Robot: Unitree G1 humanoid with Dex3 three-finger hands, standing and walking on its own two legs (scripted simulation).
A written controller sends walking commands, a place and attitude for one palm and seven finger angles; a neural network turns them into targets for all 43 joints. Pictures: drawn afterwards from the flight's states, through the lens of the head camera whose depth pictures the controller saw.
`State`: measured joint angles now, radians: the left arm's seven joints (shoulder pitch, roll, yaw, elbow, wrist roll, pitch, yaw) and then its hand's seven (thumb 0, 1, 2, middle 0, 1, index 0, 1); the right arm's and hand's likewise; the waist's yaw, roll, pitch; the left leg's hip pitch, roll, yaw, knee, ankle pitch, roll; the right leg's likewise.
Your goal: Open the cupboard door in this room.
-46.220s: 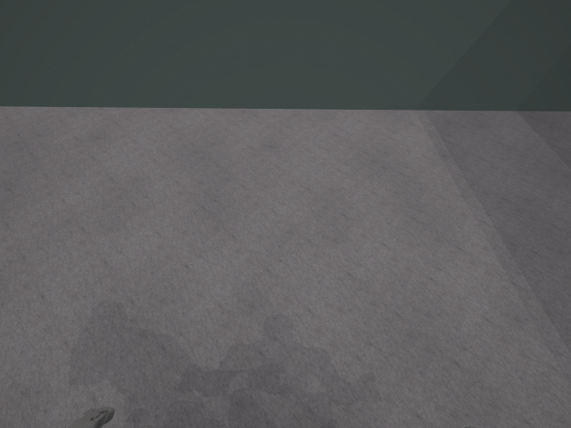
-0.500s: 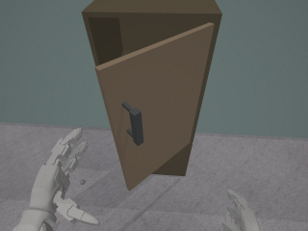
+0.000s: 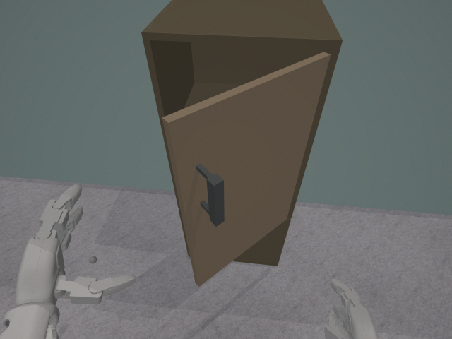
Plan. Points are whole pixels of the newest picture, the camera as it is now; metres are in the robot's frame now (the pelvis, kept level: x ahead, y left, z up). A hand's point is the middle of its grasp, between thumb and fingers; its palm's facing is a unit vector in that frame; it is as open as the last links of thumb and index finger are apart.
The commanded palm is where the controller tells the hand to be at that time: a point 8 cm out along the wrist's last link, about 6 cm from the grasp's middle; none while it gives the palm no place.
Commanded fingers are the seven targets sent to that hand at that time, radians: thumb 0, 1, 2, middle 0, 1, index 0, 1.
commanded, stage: draw the hand back to the body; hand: left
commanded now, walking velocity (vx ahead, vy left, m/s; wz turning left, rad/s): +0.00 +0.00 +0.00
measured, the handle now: (209, 195) +0.35 +0.08 +0.08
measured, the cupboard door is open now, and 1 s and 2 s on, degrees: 45 45 45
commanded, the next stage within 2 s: step back with the hand held close in 0.82 s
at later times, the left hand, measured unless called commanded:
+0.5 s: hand (59, 222) +0.22 +0.26 +0.16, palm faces +0.46 -0.80 -0.37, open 8.5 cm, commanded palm +0.17 +0.29 +0.18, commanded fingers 0.00 0.90 0.90 -0.20 -0.30 -0.20 -0.30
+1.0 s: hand (61, 229) +0.20 +0.24 +0.17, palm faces +0.45 -0.81 -0.37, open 7.4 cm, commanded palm +0.15 +0.28 +0.19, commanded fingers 0.00 0.90 0.90 -0.20 -0.30 -0.20 -0.30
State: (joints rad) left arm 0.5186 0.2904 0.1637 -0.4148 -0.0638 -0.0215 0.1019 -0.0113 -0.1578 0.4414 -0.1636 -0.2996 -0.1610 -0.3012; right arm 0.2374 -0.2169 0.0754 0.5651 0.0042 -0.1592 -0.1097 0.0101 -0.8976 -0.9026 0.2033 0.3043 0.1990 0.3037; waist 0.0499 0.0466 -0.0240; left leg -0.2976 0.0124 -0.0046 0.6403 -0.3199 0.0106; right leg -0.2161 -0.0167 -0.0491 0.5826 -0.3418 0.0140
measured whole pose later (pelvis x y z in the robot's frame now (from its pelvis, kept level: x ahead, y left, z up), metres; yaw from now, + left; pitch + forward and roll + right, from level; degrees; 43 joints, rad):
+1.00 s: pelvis +0.00 -0.02 +0.02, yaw -1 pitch -5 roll -1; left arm 0.44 0.33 0.34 -0.36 -0.06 -0.08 0.11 0.01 0.89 0.89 -0.21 -0.30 -0.21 -0.30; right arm 0.19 -0.23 0.03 0.65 0.00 -0.09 -0.08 0.01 -0.90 -0.90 0.20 0.30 0.20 0.30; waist 0.05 0.07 0.02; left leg -0.11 0.04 0.00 0.43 -0.23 -0.01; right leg -0.03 0.01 -0.04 0.36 -0.24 -0.01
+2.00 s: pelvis -0.17 +0.03 +0.01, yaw +0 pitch +3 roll -5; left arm 0.53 0.44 0.46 -0.61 -0.06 -0.22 0.18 0.01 0.89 0.89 -0.21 -0.30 -0.20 -0.30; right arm 0.20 -0.14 0.02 0.64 -0.02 -0.15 -0.04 0.01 -0.90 -0.90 0.21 0.30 0.20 0.30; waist 0.01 0.00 -0.02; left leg -0.50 0.06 0.00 0.37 0.06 0.04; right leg -0.19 0.08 -0.05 0.76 -0.54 -0.02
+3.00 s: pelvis -0.31 +0.03 -0.01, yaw -1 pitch -2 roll +0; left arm 0.54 0.43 0.45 -0.46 -0.01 -0.21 0.17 0.01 0.89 0.89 -0.21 -0.30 -0.20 -0.30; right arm 0.28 -0.17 0.02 0.67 -0.01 -0.16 -0.06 0.01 -0.90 -0.90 0.20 0.30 0.20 0.30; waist -0.01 0.02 0.01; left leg -0.22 0.08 0.02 0.67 -0.40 -0.03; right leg -0.32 0.02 -0.12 0.62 -0.28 -0.04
